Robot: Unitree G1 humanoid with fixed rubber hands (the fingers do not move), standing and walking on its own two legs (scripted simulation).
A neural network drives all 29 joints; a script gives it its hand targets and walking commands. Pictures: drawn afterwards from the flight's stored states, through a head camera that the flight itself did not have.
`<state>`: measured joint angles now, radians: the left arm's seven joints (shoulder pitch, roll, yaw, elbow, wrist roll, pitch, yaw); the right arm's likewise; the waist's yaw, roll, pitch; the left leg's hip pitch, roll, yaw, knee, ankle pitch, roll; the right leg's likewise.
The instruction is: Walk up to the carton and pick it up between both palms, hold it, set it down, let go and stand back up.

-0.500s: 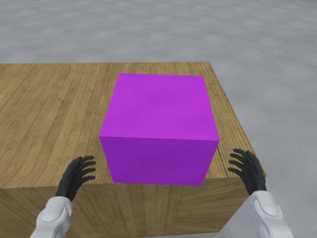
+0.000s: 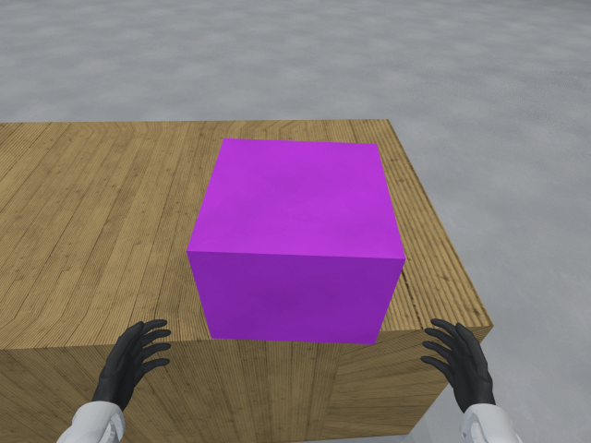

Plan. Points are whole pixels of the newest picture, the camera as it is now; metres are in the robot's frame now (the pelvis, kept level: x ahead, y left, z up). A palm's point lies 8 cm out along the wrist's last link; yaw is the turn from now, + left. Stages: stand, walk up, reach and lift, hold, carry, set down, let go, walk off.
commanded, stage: set down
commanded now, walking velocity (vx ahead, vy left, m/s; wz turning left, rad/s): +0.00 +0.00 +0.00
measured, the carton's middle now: (296, 237) +0.47 +0.02 +0.00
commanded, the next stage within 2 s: let go in 1.28 s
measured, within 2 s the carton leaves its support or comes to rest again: neither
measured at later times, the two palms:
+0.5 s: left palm (128, 394) +0.20 +0.24 -0.03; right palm (462, 391) +0.22 -0.21 -0.03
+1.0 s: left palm (125, 421) +0.18 +0.24 -0.05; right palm (462, 420) +0.19 -0.21 -0.06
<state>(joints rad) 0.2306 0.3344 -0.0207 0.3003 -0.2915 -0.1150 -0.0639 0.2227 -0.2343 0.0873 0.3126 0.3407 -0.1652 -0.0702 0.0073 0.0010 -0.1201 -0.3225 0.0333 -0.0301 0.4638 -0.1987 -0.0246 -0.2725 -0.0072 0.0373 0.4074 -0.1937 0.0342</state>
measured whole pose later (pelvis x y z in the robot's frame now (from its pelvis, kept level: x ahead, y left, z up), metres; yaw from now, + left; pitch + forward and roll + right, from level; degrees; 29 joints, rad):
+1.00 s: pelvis +0.02 -0.01 +0.00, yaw +0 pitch +5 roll +0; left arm 0.30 0.32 -0.02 0.39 -0.22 -0.01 -0.06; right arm 0.25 -0.19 0.09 0.57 0.17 -0.27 -0.04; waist 0.01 0.00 -0.08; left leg -0.31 0.03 -0.03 0.43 -0.22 -0.04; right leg -0.27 -0.01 0.04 0.41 -0.23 0.02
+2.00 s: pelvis +0.02 -0.01 +0.00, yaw +0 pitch +4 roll -1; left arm 0.28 0.31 -0.02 0.62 -0.03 0.00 -0.01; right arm 0.25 -0.33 0.06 0.79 0.03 -0.09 -0.01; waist 0.01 0.00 -0.07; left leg -0.31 0.03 -0.03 0.45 -0.21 -0.03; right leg -0.27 -0.01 0.04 0.42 -0.22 0.03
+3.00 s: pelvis -0.02 +0.00 +0.00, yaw +0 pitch +1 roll -1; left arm 0.28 0.35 -0.02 0.86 -0.02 -0.03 -0.02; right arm 0.25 -0.36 0.06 0.91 0.03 -0.06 0.01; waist 0.01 0.00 -0.07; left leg -0.31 0.03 -0.03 0.46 -0.18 -0.03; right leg -0.27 -0.01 0.04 0.42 -0.18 0.03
